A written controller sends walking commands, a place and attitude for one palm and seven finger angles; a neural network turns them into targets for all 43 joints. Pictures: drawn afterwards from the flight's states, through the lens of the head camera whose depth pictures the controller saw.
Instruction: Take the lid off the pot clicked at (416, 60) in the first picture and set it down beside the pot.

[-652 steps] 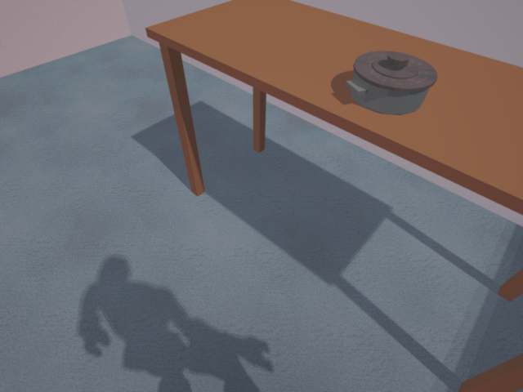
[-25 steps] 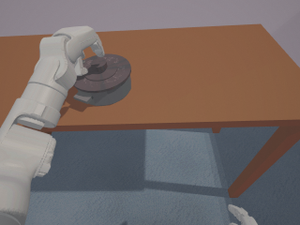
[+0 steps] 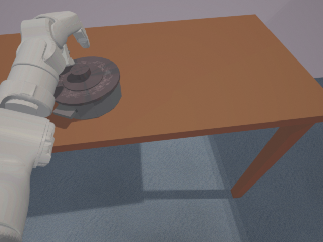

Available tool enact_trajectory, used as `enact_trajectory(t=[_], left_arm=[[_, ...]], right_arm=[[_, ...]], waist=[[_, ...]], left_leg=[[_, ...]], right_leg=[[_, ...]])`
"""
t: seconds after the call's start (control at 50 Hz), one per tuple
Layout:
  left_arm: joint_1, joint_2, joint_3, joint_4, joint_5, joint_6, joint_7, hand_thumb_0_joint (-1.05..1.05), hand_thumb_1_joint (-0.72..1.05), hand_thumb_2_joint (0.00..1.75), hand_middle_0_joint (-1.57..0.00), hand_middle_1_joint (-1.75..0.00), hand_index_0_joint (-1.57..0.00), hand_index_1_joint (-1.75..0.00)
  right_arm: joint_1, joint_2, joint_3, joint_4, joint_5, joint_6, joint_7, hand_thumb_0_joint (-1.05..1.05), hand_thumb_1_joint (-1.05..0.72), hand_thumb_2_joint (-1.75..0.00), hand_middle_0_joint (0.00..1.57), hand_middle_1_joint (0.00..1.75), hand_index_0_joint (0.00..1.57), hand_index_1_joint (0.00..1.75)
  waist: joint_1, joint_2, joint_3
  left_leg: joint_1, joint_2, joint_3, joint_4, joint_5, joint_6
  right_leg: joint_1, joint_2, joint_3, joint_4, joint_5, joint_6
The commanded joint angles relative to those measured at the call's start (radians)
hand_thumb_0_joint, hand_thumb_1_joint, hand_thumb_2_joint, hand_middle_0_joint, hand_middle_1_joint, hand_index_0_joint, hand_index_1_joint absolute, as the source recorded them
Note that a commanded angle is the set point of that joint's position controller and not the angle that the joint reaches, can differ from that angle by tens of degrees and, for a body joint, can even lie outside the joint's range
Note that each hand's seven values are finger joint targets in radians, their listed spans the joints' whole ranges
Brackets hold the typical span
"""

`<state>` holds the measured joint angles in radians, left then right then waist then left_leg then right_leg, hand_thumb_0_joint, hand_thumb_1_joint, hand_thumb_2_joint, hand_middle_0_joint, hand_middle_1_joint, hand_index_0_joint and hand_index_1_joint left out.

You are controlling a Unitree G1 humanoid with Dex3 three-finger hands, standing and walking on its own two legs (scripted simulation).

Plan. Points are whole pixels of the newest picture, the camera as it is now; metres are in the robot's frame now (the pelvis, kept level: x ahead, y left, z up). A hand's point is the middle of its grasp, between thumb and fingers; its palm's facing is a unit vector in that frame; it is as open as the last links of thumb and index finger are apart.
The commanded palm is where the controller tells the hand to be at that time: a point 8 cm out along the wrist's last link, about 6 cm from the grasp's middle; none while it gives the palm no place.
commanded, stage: move the open hand above the knob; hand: left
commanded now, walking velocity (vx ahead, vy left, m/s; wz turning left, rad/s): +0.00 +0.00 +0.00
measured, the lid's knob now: (80, 71) +0.52 +0.18 +0.15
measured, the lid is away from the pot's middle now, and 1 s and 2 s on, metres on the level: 0.00 0.00 0.00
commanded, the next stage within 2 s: lower the open fingers around the knob in 0.60 s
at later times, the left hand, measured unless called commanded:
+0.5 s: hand (57, 55) +0.48 +0.19 +0.23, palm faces -0.26 -0.05 -0.96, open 10.3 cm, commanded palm +0.48 +0.18 +0.28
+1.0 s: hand (72, 60) +0.48 +0.17 +0.21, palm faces -0.34 -0.13 -0.93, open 10.3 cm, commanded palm +0.48 +0.18 +0.26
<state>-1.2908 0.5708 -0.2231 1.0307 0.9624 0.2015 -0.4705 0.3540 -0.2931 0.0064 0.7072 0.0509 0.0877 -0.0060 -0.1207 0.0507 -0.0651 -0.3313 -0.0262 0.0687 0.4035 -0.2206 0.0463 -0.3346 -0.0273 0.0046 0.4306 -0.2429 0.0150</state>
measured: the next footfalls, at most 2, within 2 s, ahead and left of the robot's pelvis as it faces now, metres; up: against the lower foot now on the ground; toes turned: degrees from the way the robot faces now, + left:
none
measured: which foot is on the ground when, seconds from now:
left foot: down 0.00-1.00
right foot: down 0.00-1.00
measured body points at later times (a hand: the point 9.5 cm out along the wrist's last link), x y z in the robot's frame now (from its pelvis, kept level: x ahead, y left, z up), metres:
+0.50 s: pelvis +0.00 +0.00 +0.00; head +0.03 -0.01 +0.45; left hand +0.49 +0.19 +0.28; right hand +0.09 -0.26 -0.13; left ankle -0.02 +0.09 -0.74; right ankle -0.03 -0.13 -0.74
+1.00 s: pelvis +0.00 +0.00 +0.00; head +0.03 -0.02 +0.45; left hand +0.50 +0.17 +0.26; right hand +0.04 -0.27 -0.14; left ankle -0.02 +0.09 -0.74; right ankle -0.03 -0.13 -0.74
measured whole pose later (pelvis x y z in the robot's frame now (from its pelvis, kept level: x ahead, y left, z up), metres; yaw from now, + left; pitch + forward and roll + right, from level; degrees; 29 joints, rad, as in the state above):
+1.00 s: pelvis +0.00 +0.00 +0.00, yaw +1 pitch +8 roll +0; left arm -1.34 0.51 -0.24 1.14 0.93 0.28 -0.50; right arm 0.33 -0.28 0.03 0.72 0.05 0.08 -0.02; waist -0.12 0.05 -0.08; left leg -0.34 -0.03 0.06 0.42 -0.22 0.05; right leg -0.34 -0.03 -0.01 0.45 -0.25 0.01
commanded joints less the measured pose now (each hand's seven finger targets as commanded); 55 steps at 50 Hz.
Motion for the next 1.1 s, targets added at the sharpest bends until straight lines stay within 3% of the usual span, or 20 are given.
enact_trajectory(t=[0.0, 0.04, 0.12, 0.16, 0.24, 0.26, 0.34, 0.46, 0.54, 0.6, 0.66, 0.7, 0.74, 0.76, 0.8, 0.84, 0.9, 0.96, 1.0, 1.08], left_arm=[[-0.575, 0.255, 0.091, -0.221, -0.006, -0.003, 0.024, 0.00, -0.42, 1.68, -0.85, -0.08, -0.85, -0.08], [-0.544, 0.219, 0.065, -0.248, -0.032, -0.008, 0.027, 0.00, -0.42, 1.68, -0.85, -0.08, -0.85, -0.08], [-0.493, 0.236, 0.073, -0.132, -0.002, 0.011, 0.027, 0.00, -0.42, 1.68, -0.85, -0.08, -0.85, -0.08], [-0.499, 0.264, 0.090, -0.175, -0.003, 0.008, 0.030, 0.00, -0.42, 1.68, -0.85, -0.08, -0.85, -0.08], [-0.560, 0.166, 0.005, -0.279, -0.030, -0.008, 0.023, 0.00, -0.42, 1.68, -0.85, -0.08, -0.85, -0.08], [-0.596, 0.191, 0.027, -0.280, -0.018, -0.012, 0.024, 0.00, -0.42, 1.68, -0.85, -0.08, -0.85, -0.08], [-0.571, 0.202, 0.035, -0.164, -0.041, 0.000, 0.022, 0.00, -0.42, 1.68, -0.85, -0.08, -0.85, -0.08], [-0.624, 0.131, -0.010, -0.224, -0.017, -0.006, 0.032, 0.00, -0.42, 1.68, -0.85, -0.08, -0.85, -0.08], [-0.533, 0.143, 0.009, -0.115, -0.031, 0.022, 0.023, 0.00, -0.42, 1.68, -0.85, -0.08, -0.85, -0.08], [-0.651, 0.163, 0.013, -0.190, -0.015, 0.014, 0.031, 0.00, -0.42, 1.68, -0.85, -0.08, -0.85, -0.08], [-0.671, 0.191, 0.042, -0.273, -0.006, -0.013, 0.047, 0.00, -0.42, 1.68, -0.85, -0.08, -0.85, -0.08], [-0.632, 0.125, 0.005, -0.066, -0.012, 0.052, 0.032, 0.00, -0.42, 1.68, -0.85, -0.08, -0.85, -0.08], [-0.542, 0.165, 0.035, 0.010, -0.031, 0.097, 0.021, 0.00, -0.42, 1.68, -0.85, -0.08, -0.85, -0.08], [-0.573, 0.240, 0.086, -0.007, -0.012, 0.098, 0.024, 0.00, -0.42, 1.68, -0.85, -0.08, -0.85, -0.08], [-0.620, 0.199, 0.045, -0.020, -0.008, 0.104, 0.018, 0.00, -0.42, 1.68, -0.85, -0.08, -0.85, -0.08], [-0.642, 0.104, -0.030, -0.091, -0.030, 0.091, 0.010, 0.00, -0.42, 1.68, -0.85, -0.08, -0.85, -0.08], [-0.620, 0.180, 0.041, -0.092, -0.006, 0.076, 0.008, 0.00, -0.42, 1.68, -0.85, -0.08, -0.85, -0.08], [-0.575, 0.199, 0.047, -0.030, -0.006, 0.083, 0.000, 0.00, -0.42, 1.68, -0.85, -0.08, -0.85, -0.08], [-0.590, 0.170, 0.014, -0.017, -0.006, 0.086, 0.000, 0.00, -0.42, 1.68, -0.85, -0.08, -0.85, -0.08], [-0.666, 0.114, -0.020, -0.123, -0.012, 0.057, 0.011, 0.00, -0.42, 1.68, -0.85, -0.08, -0.85, -0.08]], right_arm=[[-0.021, -0.137, -0.046, -0.116, 0.007, -0.044, -0.009, 0.00, -0.90, -0.90, 0.20, 0.30, 0.20, 0.30], [-0.029, -0.140, -0.047, -0.123, 0.009, -0.048, -0.010, 0.00, -0.90, -0.90, 0.20, 0.30, 0.20, 0.30], [-0.023, -0.138, -0.038, -0.101, 0.010, -0.039, -0.014, 0.00, -0.90, -0.90, 0.20, 0.30, 0.20, 0.30], [-0.035, -0.140, -0.035, -0.114, 0.010, -0.033, -0.014, 0.00, -0.90, -0.90, 0.20, 0.30, 0.20, 0.30], [-0.055, -0.132, -0.043, -0.132, 0.017, -0.039, -0.015, 0.00, -0.90, -0.90, 0.20, 0.30, 0.20, 0.30], [-0.053, -0.127, -0.042, -0.124, 0.015, -0.040, -0.015, 0.00, -0.90, -0.90, 0.20, 0.30, 0.20, 0.30], [-0.047, -0.139, -0.035, -0.107, 0.020, -0.031, -0.024, 0.00, -0.90, -0.90, 0.20, 0.30, 0.20, 0.30], [-0.050, -0.122, -0.035, -0.107, 0.012, -0.034, -0.012, 0.00, -0.90, -0.90, 0.20, 0.30, 0.20, 0.30], [-0.051, -0.138, -0.032, -0.101, 0.014, -0.009, -0.013, 0.00, -0.90, -0.90, 0.20, 0.30, 0.20, 0.30], [-0.058, -0.127, -0.028, -0.109, 0.015, -0.019, -0.015, 0.00, -0.90, -0.90, 0.20, 0.30, 0.20, 0.30], [-0.050, -0.120, -0.033, -0.119, 0.007, -0.036, -0.015, 0.00, -0.90, -0.90, 0.20, 0.30, 0.20, 0.30], [-0.038, -0.125, -0.030, -0.078, 0.011, -0.031, -0.017, 0.00, -0.90, -0.90, 0.20, 0.30, 0.20, 0.30], [-0.014, -0.149, -0.031, -0.073, 0.014, -0.022, -0.017, 0.00, -0.90, -0.90, 0.20, 0.30, 0.20, 0.30], [-0.019, -0.147, -0.022, -0.076, 0.011, -0.024, -0.018, 0.00, -0.90, -0.90, 0.20, 0.30, 0.20, 0.30], [-0.032, -0.143, -0.021, -0.083, 0.009, -0.031, -0.025, 0.00, -0.90, -0.90, 0.20, 0.30, 0.20, 0.30], [-0.042, -0.139, -0.028, -0.098, 0.011, -0.040, -0.021, 0.00, -0.90, -0.90, 0.20, 0.30, 0.20, 0.30], [-0.019, -0.139, -0.034, -0.088, 0.000, -0.053, -0.023, 0.00, -0.90, -0.90, 0.20, 0.30, 0.20, 0.30], [-0.017, -0.142, -0.030, -0.084, 0.004, -0.040, -0.030, 0.00, -0.90, -0.90, 0.20, 0.30, 0.20, 0.30], [-0.024, -0.142, -0.026, -0.083, 0.009, -0.035, -0.032, 0.00, -0.90, -0.90, 0.20, 0.30, 0.20, 0.30], [-0.022, -0.132, -0.036, -0.088, 0.004, -0.053, -0.030, 0.00, -0.90, -0.90, 0.20, 0.30, 0.20, 0.30]], waist=[[0.025, -0.047, -0.455], [0.027, 0.011, -0.447], [0.026, -0.081, -0.332], [0.036, -0.076, -0.373], [0.009, -0.024, -0.428], [0.006, -0.028, -0.431], [-0.002, -0.042, -0.348], [0.000, 0.000, -0.418], [0.003, -0.037, -0.360], [0.002, -0.042, -0.396], [0.015, 0.016, -0.506], [0.001, -0.016, -0.410], [0.013, -0.068, -0.336], [0.026, -0.102, -0.374], [0.012, -0.129, -0.381], [0.001, -0.067, -0.414], [0.009, -0.086, -0.459], [0.007, -0.116, -0.402], [0.000, -0.113, -0.345], [-0.012, -0.012, -0.417]], left_leg=[[0.293, -0.012, -0.068, 0.042, 0.510, 0.039], [0.325, -0.011, -0.072, 0.049, 0.562, 0.039], [0.233, -0.014, -0.063, 0.023, 0.421, 0.037], [0.229, -0.017, -0.057, 0.024, 0.428, 0.036], [0.322, -0.012, -0.071, 0.051, 0.478, 0.039], [0.327, -0.013, -0.073, 0.051, 0.456, 0.037], [0.257, -0.026, -0.063, 0.030, 0.353, 0.036], [0.329, -0.016, -0.084, 0.053, 0.472, 0.022], [0.260, -0.021, -0.073, 0.042, 0.422, 0.024], [0.267, -0.022, -0.075, 0.031, 0.377, 0.025], [0.357, -0.012, -0.093, 0.057, 0.513, 0.023], [0.309, -0.019, -0.094, 0.042, 0.451, 0.024], [0.225, -0.026, -0.072, 0.022, 0.394, 0.026], [0.201, -0.027, -0.071, 0.017, 0.373, 0.025], [0.187, -0.034, -0.063, 0.014, 0.317, 0.034], [0.254, -0.029, -0.072, 0.035, 0.399, 0.034], [0.276, -0.030, -0.079, 0.053, 0.409, 0.041], [0.199, -0.039, -0.058, 0.041, 0.338, 0.041], [0.173, -0.040, -0.055, 0.028, 0.280, 0.039], [0.285, -0.032, -0.076, 0.060, 0.374, 0.035]], right_leg=[[0.113, 0.055, -0.016, -0.004, 0.392, -0.038], [0.093, 0.054, -0.018, -0.010, 0.405, -0.044], [0.081, 0.056, -0.026, -0.017, 0.339, -0.041], [0.118, 0.049, -0.020, -0.007, 0.368, -0.042], [0.065, 0.049, -0.020, -0.012, 0.357, -0.043], [0.054, 0.051, -0.017, -0.010, 0.341, -0.041], [0.049, 0.050, -0.024, -0.022, 0.317, -0.049], [0.017, 0.053, -0.026, -0.005, 0.329, -0.048], [0.034, 0.053, -0.030, -0.010, 0.330, -0.053], [0.047, 0.054, -0.028, -0.006, 0.312, -0.049], [0.054, 0.054, -0.019, 0.005, 0.345, -0.049], [0.020, 0.060, -0.032, 0.001, 0.317, -0.051], [0.057, 0.060, -0.037, -0.015, 0.341, -0.050], [0.099, 0.056, -0.029, 0.000, 0.348, -0.045], [0.111, 0.052, -0.024, -0.004, 0.354, -0.041], [0.077, 0.051, -0.027, -0.005, 0.371, -0.044], [0.086, 0.056, -0.017, 0.003, 0.370, -0.038], [0.110, 0.052, -0.018, 0.003, 0.377, -0.037], [0.084, 0.054, -0.023, -0.004, 0.341, -0.039], [0.027, 0.058, -0.021, 0.002, 0.335, -0.042]])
